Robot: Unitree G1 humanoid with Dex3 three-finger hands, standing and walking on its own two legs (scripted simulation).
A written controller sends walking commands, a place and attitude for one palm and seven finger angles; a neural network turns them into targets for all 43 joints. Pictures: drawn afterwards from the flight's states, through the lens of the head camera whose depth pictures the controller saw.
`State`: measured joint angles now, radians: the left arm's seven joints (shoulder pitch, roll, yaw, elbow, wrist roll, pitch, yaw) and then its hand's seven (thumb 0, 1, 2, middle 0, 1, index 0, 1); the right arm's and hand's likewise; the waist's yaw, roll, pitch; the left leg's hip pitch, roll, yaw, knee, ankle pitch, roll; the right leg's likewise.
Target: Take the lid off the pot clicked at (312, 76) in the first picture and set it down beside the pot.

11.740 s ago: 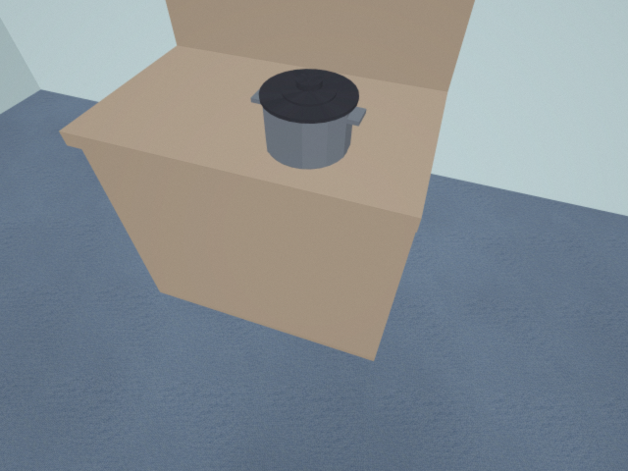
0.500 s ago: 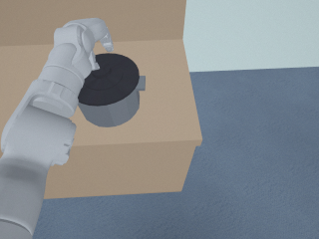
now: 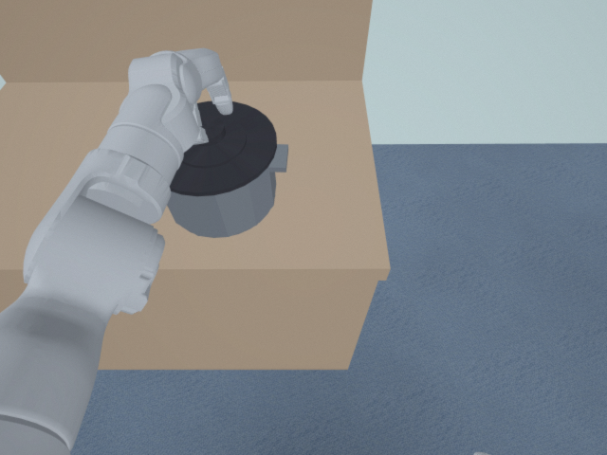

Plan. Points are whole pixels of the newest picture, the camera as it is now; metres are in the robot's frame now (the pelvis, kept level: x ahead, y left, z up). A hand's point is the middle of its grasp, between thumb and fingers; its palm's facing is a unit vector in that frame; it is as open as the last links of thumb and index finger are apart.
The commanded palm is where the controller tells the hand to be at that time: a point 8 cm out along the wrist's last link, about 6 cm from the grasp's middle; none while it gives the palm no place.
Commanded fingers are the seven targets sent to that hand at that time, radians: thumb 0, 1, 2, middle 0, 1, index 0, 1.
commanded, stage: lower the open fingers around the knob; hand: left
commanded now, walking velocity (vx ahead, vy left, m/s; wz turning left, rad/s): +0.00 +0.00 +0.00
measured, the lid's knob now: (206, 130) +0.55 +0.11 +0.11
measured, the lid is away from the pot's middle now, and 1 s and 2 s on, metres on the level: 0.00 0.00 0.00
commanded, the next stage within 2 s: close the fingers and squeeze the knob in 1.58 s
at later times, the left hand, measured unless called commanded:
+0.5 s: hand (200, 121) +0.51 +0.11 +0.15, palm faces -0.39 -0.06 -0.92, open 10.1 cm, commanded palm +0.53 +0.10 +0.19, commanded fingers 0.00 -0.33 1.50 -0.84 -0.08 -0.84 -0.08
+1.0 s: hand (205, 125) +0.52 +0.11 +0.14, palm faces -0.41 -0.04 -0.91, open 10.1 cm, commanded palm +0.54 +0.10 +0.19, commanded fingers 0.00 -0.33 1.50 -0.84 -0.08 -0.84 -0.08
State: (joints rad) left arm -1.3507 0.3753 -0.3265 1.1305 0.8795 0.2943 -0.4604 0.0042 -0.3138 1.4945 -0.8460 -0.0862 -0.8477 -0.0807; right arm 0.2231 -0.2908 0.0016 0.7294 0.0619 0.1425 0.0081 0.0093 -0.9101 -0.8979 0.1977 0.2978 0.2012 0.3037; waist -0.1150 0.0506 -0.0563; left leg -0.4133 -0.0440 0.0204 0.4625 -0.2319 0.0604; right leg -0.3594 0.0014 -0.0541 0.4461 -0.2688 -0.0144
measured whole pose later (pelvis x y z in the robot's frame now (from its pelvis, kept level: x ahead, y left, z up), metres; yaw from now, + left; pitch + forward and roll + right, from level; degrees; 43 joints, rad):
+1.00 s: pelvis +0.00 +0.01 -0.01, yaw -1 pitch +14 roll -1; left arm -1.39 0.37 -0.33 1.25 0.91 0.26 -0.37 0.00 -0.31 1.49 -0.88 -0.11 -0.85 -0.08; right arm 0.31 -0.28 -0.01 0.80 0.05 0.12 0.00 0.01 -0.91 -0.90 0.20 0.30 0.20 0.30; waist -0.15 0.05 -0.09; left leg -0.52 -0.04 0.05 0.52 -0.26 0.08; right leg -0.46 0.00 -0.03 0.50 -0.28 0.00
